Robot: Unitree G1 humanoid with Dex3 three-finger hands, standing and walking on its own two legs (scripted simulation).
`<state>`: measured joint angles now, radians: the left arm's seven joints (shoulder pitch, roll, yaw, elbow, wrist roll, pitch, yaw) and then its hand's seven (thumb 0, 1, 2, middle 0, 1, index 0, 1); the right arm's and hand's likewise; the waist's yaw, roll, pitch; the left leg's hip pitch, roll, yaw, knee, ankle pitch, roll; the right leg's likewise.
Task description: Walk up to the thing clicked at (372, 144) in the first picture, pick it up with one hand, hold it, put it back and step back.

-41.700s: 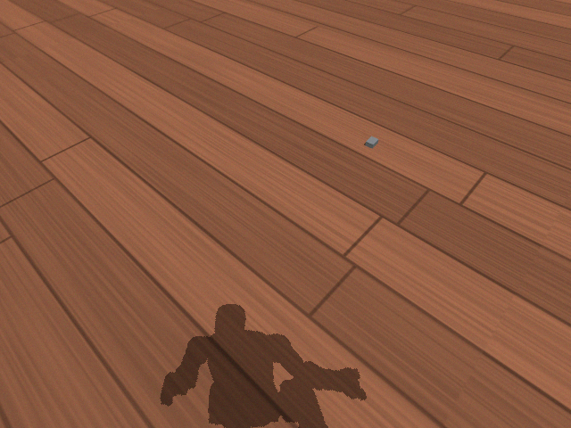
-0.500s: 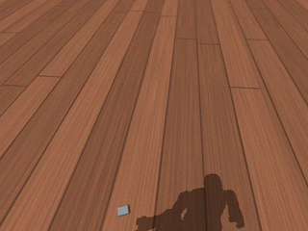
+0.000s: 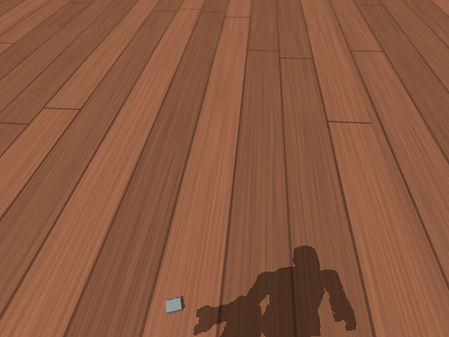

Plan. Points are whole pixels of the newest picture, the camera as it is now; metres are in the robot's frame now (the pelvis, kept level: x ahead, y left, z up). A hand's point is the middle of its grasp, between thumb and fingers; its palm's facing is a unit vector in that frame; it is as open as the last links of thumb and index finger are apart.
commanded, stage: stand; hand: left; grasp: from above
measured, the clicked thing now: (173, 305) +0.38 +0.26 -0.77
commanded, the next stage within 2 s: step back in 1.22 s
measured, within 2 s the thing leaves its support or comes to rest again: neither
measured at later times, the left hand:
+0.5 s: hand out of the picture +0.08 +0.24 -0.16, palm faces +0.01 -0.94 -0.33, open 7.4 cm
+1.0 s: hand out of the picture +0.08 +0.24 -0.16, palm faces -0.01 -0.94 -0.33, open 7.4 cm
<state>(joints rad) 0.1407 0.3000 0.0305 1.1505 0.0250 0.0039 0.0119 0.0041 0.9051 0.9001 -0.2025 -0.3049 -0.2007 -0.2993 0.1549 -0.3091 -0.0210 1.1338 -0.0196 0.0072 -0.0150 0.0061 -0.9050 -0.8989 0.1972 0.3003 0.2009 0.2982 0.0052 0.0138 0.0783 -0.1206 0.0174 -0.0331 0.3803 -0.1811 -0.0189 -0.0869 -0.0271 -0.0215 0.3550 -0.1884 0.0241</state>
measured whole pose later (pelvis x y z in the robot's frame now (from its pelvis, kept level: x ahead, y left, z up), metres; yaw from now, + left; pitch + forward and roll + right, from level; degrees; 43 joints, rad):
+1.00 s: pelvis +0.01 +0.00 +0.00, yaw +0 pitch -3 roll +0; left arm 0.11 0.33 0.02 1.14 0.02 0.00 0.00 0.00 0.91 0.90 -0.20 -0.30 -0.20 -0.30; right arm 0.11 -0.33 -0.01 1.14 -0.01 0.00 -0.01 0.01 -0.90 -0.90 0.20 0.30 0.20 0.30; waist 0.00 0.01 0.06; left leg -0.10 0.02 -0.03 0.34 -0.17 -0.03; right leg -0.08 -0.02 -0.02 0.33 -0.19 0.02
